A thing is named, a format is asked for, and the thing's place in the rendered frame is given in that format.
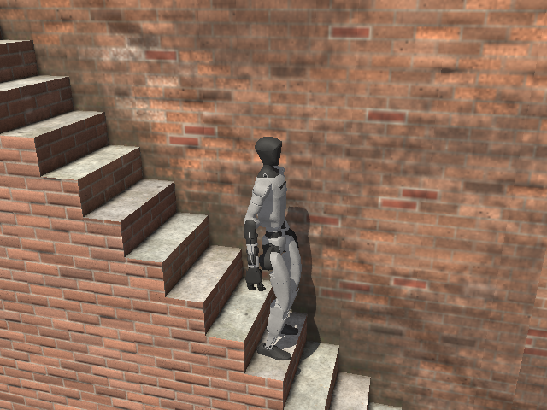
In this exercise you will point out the stairs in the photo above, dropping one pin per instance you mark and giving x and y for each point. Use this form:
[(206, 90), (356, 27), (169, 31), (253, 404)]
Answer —
[(110, 299)]

